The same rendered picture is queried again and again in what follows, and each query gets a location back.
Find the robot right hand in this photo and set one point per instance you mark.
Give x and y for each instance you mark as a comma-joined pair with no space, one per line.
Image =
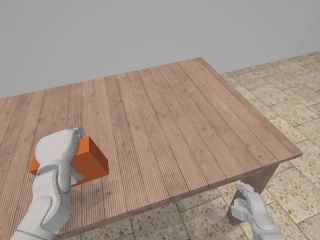
243,210

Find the robot left hand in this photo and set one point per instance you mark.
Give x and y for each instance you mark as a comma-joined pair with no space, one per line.
60,146

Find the robot left forearm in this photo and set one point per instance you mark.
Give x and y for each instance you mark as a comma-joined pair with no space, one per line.
50,208

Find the sponge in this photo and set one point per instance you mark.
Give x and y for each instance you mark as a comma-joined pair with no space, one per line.
88,160

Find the table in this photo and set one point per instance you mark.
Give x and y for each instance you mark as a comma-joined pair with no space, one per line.
169,132

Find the robot right forearm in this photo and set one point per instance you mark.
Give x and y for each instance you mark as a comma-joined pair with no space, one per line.
264,227

